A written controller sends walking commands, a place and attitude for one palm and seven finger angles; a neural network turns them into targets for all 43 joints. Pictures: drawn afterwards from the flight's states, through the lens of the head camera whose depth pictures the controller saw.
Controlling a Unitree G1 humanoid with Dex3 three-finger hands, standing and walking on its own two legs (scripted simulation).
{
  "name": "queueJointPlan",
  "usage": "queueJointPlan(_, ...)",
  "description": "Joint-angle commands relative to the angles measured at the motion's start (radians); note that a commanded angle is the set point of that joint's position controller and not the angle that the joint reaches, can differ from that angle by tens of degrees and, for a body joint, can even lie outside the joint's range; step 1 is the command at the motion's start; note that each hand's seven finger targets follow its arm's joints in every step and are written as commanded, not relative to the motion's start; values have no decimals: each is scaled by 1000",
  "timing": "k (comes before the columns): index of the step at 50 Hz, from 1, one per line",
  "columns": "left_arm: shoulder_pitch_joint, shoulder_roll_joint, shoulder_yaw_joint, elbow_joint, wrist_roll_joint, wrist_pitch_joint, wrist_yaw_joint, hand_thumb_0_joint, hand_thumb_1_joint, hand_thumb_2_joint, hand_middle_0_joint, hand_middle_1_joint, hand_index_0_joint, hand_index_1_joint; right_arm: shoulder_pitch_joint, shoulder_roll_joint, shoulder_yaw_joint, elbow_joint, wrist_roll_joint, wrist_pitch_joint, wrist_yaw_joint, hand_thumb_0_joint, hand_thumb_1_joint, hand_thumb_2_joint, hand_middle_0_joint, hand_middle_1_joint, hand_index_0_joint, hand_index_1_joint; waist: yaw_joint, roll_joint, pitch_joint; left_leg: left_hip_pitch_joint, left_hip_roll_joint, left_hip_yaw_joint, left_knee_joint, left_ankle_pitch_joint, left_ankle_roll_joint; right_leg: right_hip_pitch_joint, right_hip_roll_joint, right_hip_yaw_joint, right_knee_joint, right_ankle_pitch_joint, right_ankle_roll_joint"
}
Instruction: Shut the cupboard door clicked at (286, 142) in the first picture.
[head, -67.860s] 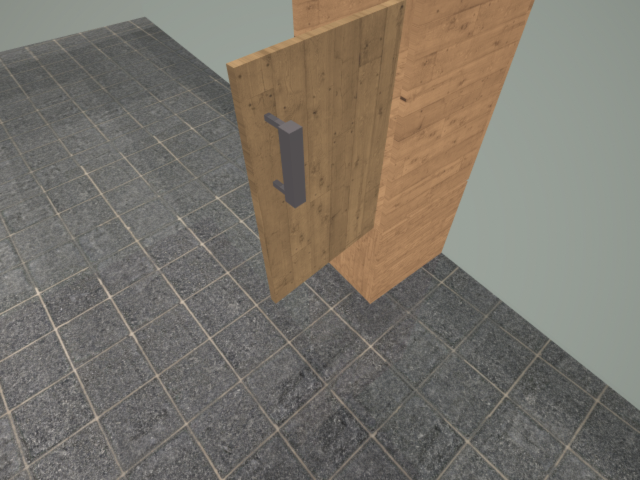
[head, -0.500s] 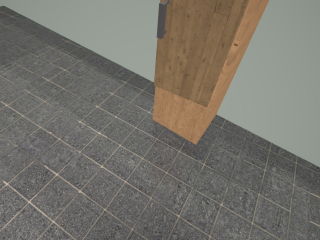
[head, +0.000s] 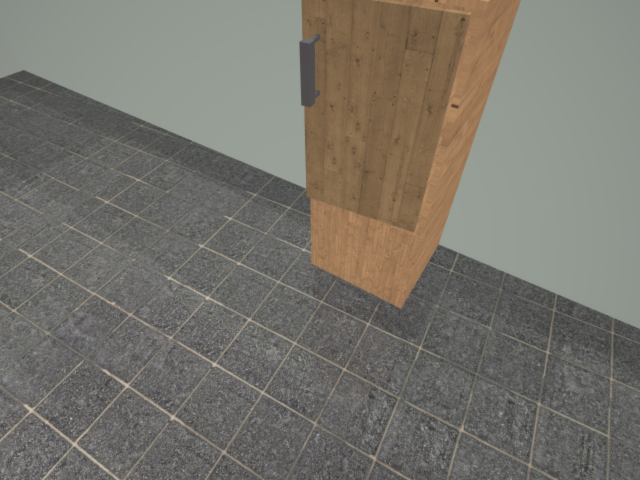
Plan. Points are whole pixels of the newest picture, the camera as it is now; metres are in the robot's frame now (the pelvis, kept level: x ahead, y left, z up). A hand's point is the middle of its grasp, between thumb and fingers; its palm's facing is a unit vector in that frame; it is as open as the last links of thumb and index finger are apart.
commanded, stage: let the arm hang, fingers relaxed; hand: left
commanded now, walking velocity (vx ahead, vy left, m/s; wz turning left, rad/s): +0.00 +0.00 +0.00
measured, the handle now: (312, 70) +0.97 +0.07 +0.08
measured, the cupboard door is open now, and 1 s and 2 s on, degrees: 6 6 6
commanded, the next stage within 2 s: look to check the result in 0.20 s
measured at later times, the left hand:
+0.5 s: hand out of the picture +0.03 +0.20 -0.17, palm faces +0.01 -0.97 -0.25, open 7.4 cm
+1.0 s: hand out of the picture +0.04 +0.18 -0.17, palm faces +0.03 -0.97 -0.24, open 7.4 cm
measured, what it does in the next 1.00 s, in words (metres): stands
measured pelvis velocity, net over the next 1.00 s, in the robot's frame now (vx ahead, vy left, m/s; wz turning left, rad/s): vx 0.02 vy -0.01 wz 0.02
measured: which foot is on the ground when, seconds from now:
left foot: down 0.00-1.00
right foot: down 0.00-1.00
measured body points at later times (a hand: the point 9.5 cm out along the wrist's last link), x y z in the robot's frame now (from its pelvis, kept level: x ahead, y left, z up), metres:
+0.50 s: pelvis +0.02 -0.01 +0.00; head +0.02 -0.01 +0.45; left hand +0.03 +0.25 -0.15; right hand +0.04 -0.26 -0.15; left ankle +0.05 +0.10 -0.74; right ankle -0.03 -0.11 -0.74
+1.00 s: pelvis +0.02 -0.01 +0.00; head +0.03 -0.01 +0.45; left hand +0.04 +0.24 -0.16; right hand +0.05 -0.27 -0.15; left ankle +0.05 +0.10 -0.74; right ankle -0.03 -0.11 -0.74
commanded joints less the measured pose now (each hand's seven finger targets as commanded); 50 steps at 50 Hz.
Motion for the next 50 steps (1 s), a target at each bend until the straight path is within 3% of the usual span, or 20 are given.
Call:
queueJointPlan(1,43,140,24,-27,3,-7,14,0,900,900,-200,-300,-200,-300,21,-128,-17,-37,-2,-13,-8,0,-900,-900,200,300,200,300,5,-10,56,44,114,-110,-66,41,9,-100,-123,99,-114,54,-30)
queueJointPlan(6,24,140,29,-38,2,-10,15,0,900,900,-200,-300,-200,-300,14,-127,-16,-36,-3,-17,-9,0,-900,-900,200,300,200,300,7,17,36,56,116,-107,-57,96,5,-67,-128,97,-116,123,-30)
queueJointPlan(15,12,143,33,-40,1,-12,15,0,900,900,-200,-300,-200,-300,17,-139,-17,-39,-2,-19,-14,0,-900,-900,200,300,200,300,3,1,13,79,123,-105,-48,147,4,-31,-127,91,-118,195,-30)
queueJointPlan(28,33,143,27,-23,1,-10,16,0,900,900,-200,-300,-200,-300,12,-145,-17,-32,1,-11,-15,0,-900,-900,200,300,200,300,0,-20,39,106,128,-97,-56,115,6,-58,-124,92,-136,160,-28)
queueJointPlan(39,41,147,26,-19,1,-14,18,0,900,900,-200,-300,-200,-300,3,-148,-16,-32,1,-13,-15,0,-900,-900,200,300,200,300,1,-9,19,120,128,-95,-51,136,6,-39,-127,98,-134,209,-26)
queueJointPlan(45,37,146,27,-21,1,-11,18,0,900,900,-200,-300,-200,-300,1,-146,-15,-33,0,-10,-14,0,-900,-900,200,300,200,300,1,-7,54,93,122,-98,-53,119,2,-45,-128,91,-134,184,-24)
queueJointPlan(47,65,101,25,-24,0,0,24,0,900,900,-200,-300,-200,-300,25,-94,-7,-39,1,-1,-11,0,-900,-900,200,300,200,300,4,-14,40,62,114,-97,-20,145,-4,-32,-137,65,-93,196,-15)
queueJointPlan(50,75,122,44,-48,0,13,29,0,900,900,-200,-300,-200,-300,31,-94,-16,-58,-1,12,-9,0,-900,-900,200,300,200,300,13,-15,36,-22,94,-102,52,150,-6,-5,-167,49,-27,219,-32)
